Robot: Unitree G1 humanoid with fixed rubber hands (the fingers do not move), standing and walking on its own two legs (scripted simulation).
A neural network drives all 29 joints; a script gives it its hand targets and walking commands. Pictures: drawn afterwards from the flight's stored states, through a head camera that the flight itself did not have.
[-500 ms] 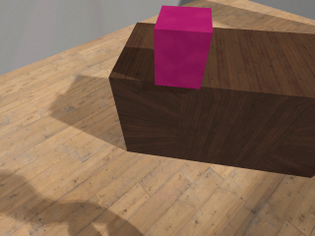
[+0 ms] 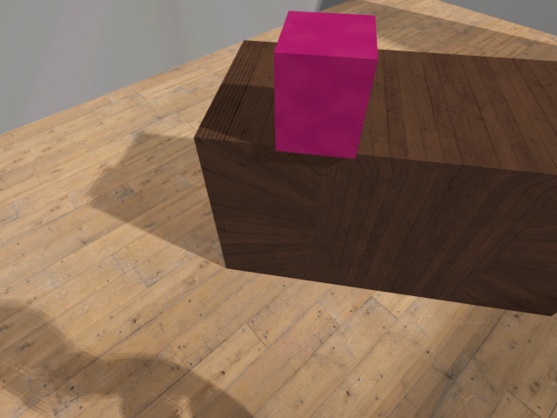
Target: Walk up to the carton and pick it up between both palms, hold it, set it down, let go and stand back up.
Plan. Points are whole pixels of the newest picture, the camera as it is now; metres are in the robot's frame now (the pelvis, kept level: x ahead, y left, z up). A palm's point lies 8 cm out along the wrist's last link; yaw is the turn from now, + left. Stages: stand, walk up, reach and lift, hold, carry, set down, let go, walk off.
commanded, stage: stand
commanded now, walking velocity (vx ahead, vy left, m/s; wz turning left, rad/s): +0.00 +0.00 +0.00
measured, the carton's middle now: (322, 86) +0.80 -0.08 +0.04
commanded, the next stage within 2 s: none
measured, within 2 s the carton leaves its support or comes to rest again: neither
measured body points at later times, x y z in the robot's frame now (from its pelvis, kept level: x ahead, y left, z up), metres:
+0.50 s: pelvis +0.00 +0.00 +0.00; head +0.02 +0.00 +0.45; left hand -0.03 +0.20 -0.16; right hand -0.02 -0.21 -0.16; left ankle +0.01 +0.11 -0.74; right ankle +0.01 -0.13 -0.74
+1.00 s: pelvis +0.01 +0.00 +0.00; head +0.02 +0.00 +0.45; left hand -0.03 +0.20 -0.16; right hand -0.03 -0.20 -0.16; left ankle +0.01 +0.11 -0.74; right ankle +0.01 -0.13 -0.74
